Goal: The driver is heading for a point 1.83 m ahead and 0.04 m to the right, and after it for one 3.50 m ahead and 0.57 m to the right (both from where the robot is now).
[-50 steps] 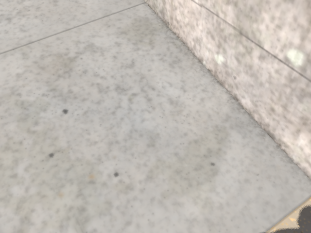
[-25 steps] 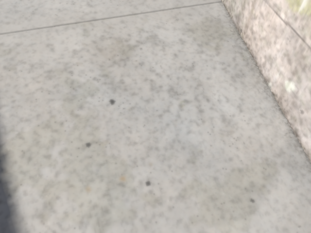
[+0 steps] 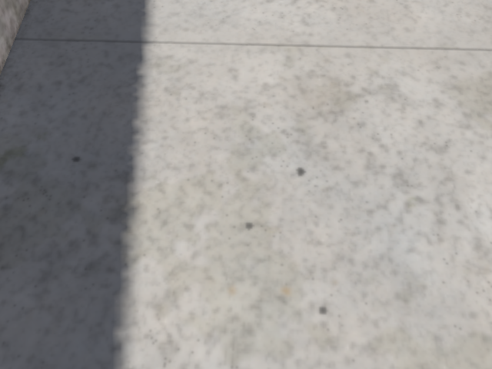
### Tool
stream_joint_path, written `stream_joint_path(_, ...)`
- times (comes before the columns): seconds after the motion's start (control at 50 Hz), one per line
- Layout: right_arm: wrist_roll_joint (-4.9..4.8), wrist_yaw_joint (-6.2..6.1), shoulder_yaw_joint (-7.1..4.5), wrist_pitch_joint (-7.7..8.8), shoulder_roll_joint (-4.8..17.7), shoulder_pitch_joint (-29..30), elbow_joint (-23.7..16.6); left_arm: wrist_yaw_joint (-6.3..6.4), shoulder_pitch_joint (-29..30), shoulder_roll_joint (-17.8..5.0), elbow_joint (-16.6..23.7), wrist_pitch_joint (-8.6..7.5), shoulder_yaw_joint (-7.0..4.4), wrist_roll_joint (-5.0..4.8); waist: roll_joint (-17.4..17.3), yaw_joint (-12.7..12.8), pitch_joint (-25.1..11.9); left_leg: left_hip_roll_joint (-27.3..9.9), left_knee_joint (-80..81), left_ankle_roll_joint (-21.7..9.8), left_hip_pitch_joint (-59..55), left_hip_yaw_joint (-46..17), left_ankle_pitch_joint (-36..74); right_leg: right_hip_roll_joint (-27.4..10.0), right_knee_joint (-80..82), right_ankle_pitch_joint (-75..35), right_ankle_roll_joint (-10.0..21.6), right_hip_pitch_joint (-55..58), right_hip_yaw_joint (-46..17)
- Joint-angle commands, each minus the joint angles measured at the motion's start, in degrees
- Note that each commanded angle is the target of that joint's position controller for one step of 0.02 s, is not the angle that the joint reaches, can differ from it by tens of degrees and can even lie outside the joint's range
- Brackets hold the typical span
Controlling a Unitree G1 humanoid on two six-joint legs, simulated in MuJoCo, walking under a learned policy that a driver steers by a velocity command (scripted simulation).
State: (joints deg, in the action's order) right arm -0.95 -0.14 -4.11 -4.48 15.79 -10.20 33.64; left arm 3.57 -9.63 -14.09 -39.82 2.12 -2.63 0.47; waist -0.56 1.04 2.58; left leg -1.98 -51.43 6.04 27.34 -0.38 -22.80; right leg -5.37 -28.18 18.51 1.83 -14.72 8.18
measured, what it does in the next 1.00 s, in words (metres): walks ahead: left foot, then right foot 0.04 m higher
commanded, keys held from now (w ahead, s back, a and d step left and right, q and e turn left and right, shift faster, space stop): q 0.02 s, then w+q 0.08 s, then w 0.86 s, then s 0.04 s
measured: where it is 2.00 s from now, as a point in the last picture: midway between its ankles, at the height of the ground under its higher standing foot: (218, 316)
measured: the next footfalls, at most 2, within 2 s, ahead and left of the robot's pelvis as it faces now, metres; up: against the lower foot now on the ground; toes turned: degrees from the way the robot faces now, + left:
left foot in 0.08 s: +0.04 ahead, +0.14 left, +0.00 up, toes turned +5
right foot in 0.58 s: +0.35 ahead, -0.06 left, +0.04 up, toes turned +7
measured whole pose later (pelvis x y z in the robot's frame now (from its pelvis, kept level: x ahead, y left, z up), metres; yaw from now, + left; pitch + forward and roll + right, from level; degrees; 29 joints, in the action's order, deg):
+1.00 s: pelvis +0.37 +0.05 +0.05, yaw +10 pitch +3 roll +0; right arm -0.5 1.0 -0.9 2.5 12.8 -6.9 40.7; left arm 0.9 -24.3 -12.3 -48.5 -2.9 -0.7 0.3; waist -1.2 3.3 -1.5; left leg -6.3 -54.4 2.5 46.5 0.9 -4.0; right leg 0.7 -11.7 22.4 3.2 -1.5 3.5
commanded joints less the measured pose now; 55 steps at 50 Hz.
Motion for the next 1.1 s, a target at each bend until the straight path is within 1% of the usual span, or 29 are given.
stream_joint_path(0.02,-0.07,0.97,-1.29,1.02,4.85,1.46,-4.97,-0.43,-0.20,-12.84,2.69,-0.68,-4.33,-1.36,12.62,0.81,-6.74,0.67,13.79,-2.75,-4.26,4.25,2.91,-13.08,5.23,-18.44,7.99,7.79,-8.51)
stream_joint_path(0.06,-0.41,0.54,-2.27,0.73,5.62,-5.14,-1.76,-0.99,-1.79,-10.41,1.67,-0.92,-3.93,-1.60,8.27,-1.38,-8.18,4.07,22.45,-6.44,-17.42,6.36,6.43,-11.39,-0.56,-4.98,4.30,0.11,-4.84)
stream_joint_path(0.08,-1.00,0.14,-3.52,0.96,8.00,-11.30,0.44,-1.69,-2.32,-6.88,1.32,-1.02,-3.00,-0.49,-0.37,-3.60,-8.56,1.58,25.26,-9.38,-28.36,-0.36,6.19,-7.59,-12.71,6.65,0.82,-10.81,-0.16)
stream_joint_path(0.1,-1.08,-0.62,-4.67,1.67,14.60,-15.32,0.05,-2.73,-0.30,-1.15,4.61,-1.24,-1.05,2.57,-17.71,-2.77,-8.48,-13.02,24.95,-16.16,-35.89,-23.50,7.53,-0.47,-37.48,24.02,-4.17,-30.40,2.38)
stream_joint_path(0.12,1.20,0.29,-4.61,3.90,15.68,-15.57,-1.85,-2.69,6.50,-5.02,7.88,-2.81,-1.95,-0.22,-16.30,-8.45,-12.08,-20.50,37.31,-26.90,-31.72,-42.19,-12.63,3.61,-44.91,19.30,-4.50,-39.29,-9.25)
stream_joint_path(0.14,1.74,0.44,-3.38,5.47,12.32,-12.66,-1.14,-2.79,11.17,-8.88,8.30,-3.83,-3.08,-2.46,-10.39,-7.81,-4.84,-19.44,41.24,-24.97,-28.18,-39.44,-22.80,1.46,-46.64,12.92,-2.96,-42.08,-10.88)
stream_joint_path(0.18,1.09,-0.22,-1.29,6.17,7.51,-7.06,-0.34,-2.62,6.35,-8.92,4.58,-4.38,-3.40,-1.03,-8.31,-3.34,-1.33,-14.82,40.06,-20.00,-22.21,-29.64,-16.57,-0.69,-44.13,1.84,-2.71,-38.56,-10.59)
stream_joint_path(0.2,1.06,-0.53,-0.90,6.18,6.89,-4.91,-0.25,-2.74,3.79,-8.91,3.66,-4.45,-3.57,-0.26,-9.22,-1.61,-1.19,-11.96,40.47,-18.74,-19.73,-25.37,-14.04,-0.69,-42.18,-2.50,-3.61,-35.15,-10.27)
stream_joint_path(0.24,1.89,-0.91,-0.53,6.51,6.19,-5.83,0.74,-3.36,0.94,-7.33,1.47,-4.69,-3.43,-0.46,-8.74,-0.68,-1.86,-9.01,41.16,-17.83,-18.24,-20.17,-8.52,0.57,-44.22,-8.69,-4.35,-32.26,-8.25)
stream_joint_path(0.32,1.59,-0.92,-0.28,7.29,5.79,-10.30,3.09,-3.57,3.03,-5.26,1.44,-4.99,-2.50,-0.51,-5.31,-2.08,-0.38,-9.56,42.10,-18.99,-22.13,-17.47,-0.45,0.41,-40.29,-13.66,-5.06,-37.69,-8.35)
stream_joint_path(0.42,1.24,-1.30,-0.24,6.97,6.39,-12.81,5.29,-4.29,9.36,-3.17,3.39,-5.67,-0.83,-0.87,-6.68,-4.75,1.51,-10.48,44.09,-19.27,-23.60,-13.73,7.12,1.24,-24.89,-13.99,-5.80,-34.36,-6.57)
stream_joint_path(0.5,0.51,-1.16,-0.25,6.47,6.86,-15.69,7.66,-5.57,12.23,-2.76,5.09,-6.55,0.01,-1.42,-7.69,-5.69,3.77,-12.60,45.01,-19.70,-25.70,-12.50,12.08,2.53,-17.98,-6.73,-2.66,-30.03,-3.80)
stream_joint_path(0.54,0.24,-1.14,-0.28,6.21,7.48,-15.03,8.16,-6.09,9.95,-3.66,5.34,-6.95,-0.16,-1.42,-9.82,-3.41,2.46,-12.62,42.23,-18.75,-26.01,-11.16,22.50,4.30,-15.29,-1.79,-0.20,-23.47,-1.98)
stream_joint_path(0.58,0.48,-1.47,-0.06,6.14,7.98,-12.94,8.17,-5.69,-0.95,-6.91,2.95,-6.94,-1.92,-1.07,-10.76,3.54,-5.31,-9.64,29.16,-16.43,-23.76,-7.47,50.13,8.98,-11.26,-2.68,2.64,-5.47,0.57)
stream_joint_path(0.6,0.74,-1.66,0.60,6.51,6.58,-12.49,7.36,-5.38,-10.56,-10.68,0.66,-6.95,-3.28,-0.72,-5.60,7.57,-12.77,-6.45,14.70,-13.77,-15.32,-4.74,55.29,5.54,-10.24,-5.75,5.26,12.30,-4.90)
stream_joint_path(0.62,2.43,-1.39,2.29,7.19,2.04,-14.86,6.19,-4.71,-20.07,-15.70,-0.65,-6.27,-4.26,-0.58,9.53,8.68,-23.62,-0.88,-5.79,-10.22,-0.82,-3.73,26.39,-9.40,-4.48,3.25,10.44,32.27,-25.84)
stream_joint_path(0.64,0.89,-0.59,2.63,8.26,-1.25,-17.03,6.61,-4.77,-23.81,-14.69,-1.97,-6.12,-3.73,-0.48,18.45,7.54,-28.87,9.17,-19.04,-7.92,11.79,-12.40,-8.89,-18.35,11.99,22.67,16.25,38.10,-56.03)
stream_joint_path(0.66,-1.37,0.23,0.84,8.87,4.92,-11.17,6.32,-4.06,-18.11,-11.59,-1.87,-6.38,-2.81,-0.97,11.65,6.57,-16.51,5.75,-27.84,-7.83,20.03,-12.27,-6.65,-18.84,17.16,32.87,14.69,29.00,-57.21)
stream_joint_path(0.68,-1.31,0.44,0.42,9.18,6.65,-4.17,4.06,-3.51,-12.89,-9.33,-1.79,-6.43,-1.95,-0.82,6.97,5.01,-6.35,1.27,-29.04,-8.72,23.53,-7.69,-1.86,-17.31,15.59,26.93,13.34,19.10,-47.56)
stream_joint_path(0.7,-0.10,0.32,0.81,9.10,5.59,-1.86,3.51,-3.60,-9.82,-7.83,-1.82,-6.53,-1.27,-0.17,2.27,2.75,-2.94,-1.95,-27.34,-9.20,20.65,-5.36,3.21,-14.42,16.12,17.82,11.57,10.64,-38.66)
stream_joint_path(0.74,0.46,0.71,1.11,8.42,2.73,-5.94,5.42,-4.52,-6.77,-3.41,-2.28,-7.04,0.14,0.97,6.21,-1.70,-2.19,-4.42,-25.21,-9.67,11.79,-4.74,9.33,-6.36,16.74,5.31,8.25,0.45,-23.09)
stream_joint_path(0.76,-0.04,0.92,1.38,7.66,1.00,-9.70,6.43,-4.51,-5.56,-4.10,-2.47,-7.22,0.08,0.54,8.98,-3.99,-3.39,-3.53,-27.14,-8.59,11.57,-3.23,10.84,-6.25,18.49,5.81,9.57,-0.62,-21.71)
stream_joint_path(0.78,-0.22,0.67,1.39,7.08,1.38,-9.41,6.85,-4.58,-5.00,-4.75,-2.65,-7.49,-0.08,0.09,7.38,-4.23,-2.37,-3.91,-28.07,-7.83,12.66,-2.82,11.88,-6.01,19.91,4.83,10.16,-2.55,-19.94)
stream_joint_path(0.86,1.06,0.11,1.98,6.62,0.77,-1.88,4.59,-3.67,-9.70,-5.86,-4.58,-7.30,0.00,0.07,3.87,-2.53,-0.19,-5.20,-24.41,-4.49,23.06,-1.63,17.90,-6.58,21.31,-0.31,11.75,0.70,-15.71)
stream_joint_path(1.0,0.48,1.86,3.64,8.46,-2.42,12.78,1.29,-1.89,-15.71,-8.97,-6.16,-4.58,-0.63,-0.44,4.74,3.16,1.58,-2.04,5.44,-3.62,15.38,4.88,16.71,-7.36,21.45,-17.71,9.65,10.13,-9.88)
stream_joint_path(1.04,0.87,2.49,3.08,8.71,-1.28,11.09,1.19,-1.87,-16.29,-10.00,-7.10,-3.32,-0.83,-0.60,8.32,1.71,0.19,0.34,9.63,-5.37,10.64,6.26,11.20,-8.16,15.28,-33.32,8.11,14.63,-8.99)
stream_joint_path(1.06,0.95,2.72,2.14,8.75,0.65,6.66,2.12,-1.75,-14.97,-10.31,-7.03,-2.94,-0.83,-0.59,10.46,-1.19,-2.80,2.08,12.31,-6.70,4.30,6.51,11.50,-8.02,9.85,-45.03,6.67,15.66,-8.28)
stream_joint_path(1.08,1.26,2.70,0.77,8.67,3.43,-1.06,4.68,-1.54,-13.38,-10.01,-6.61,-2.78,-0.65,-0.87,10.84,-5.27,-7.23,4.35,18.77,-8.31,-5.78,6.93,17.43,-5.77,2.24,-53.63,4.39,15.68,-6.70)
stream_joint_path(1.1,1.78,2.18,-0.97,8.53,9.03,-7.22,6.45,-1.53,-15.67,-8.92,-6.11,-3.27,-0.11,-0.12,6.64,-6.73,-13.63,0.24,18.87,-10.28,-21.97,2.29,35.77,-2.47,-7.30,-46.83,0.84,8.51,-5.09)
Velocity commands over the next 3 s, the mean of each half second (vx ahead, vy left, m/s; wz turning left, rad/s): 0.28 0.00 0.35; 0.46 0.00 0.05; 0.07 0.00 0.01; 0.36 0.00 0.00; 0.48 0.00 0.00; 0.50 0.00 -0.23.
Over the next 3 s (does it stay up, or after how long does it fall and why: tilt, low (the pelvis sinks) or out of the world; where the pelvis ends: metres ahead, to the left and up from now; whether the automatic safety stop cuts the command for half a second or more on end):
stays up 1.15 0.22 0.17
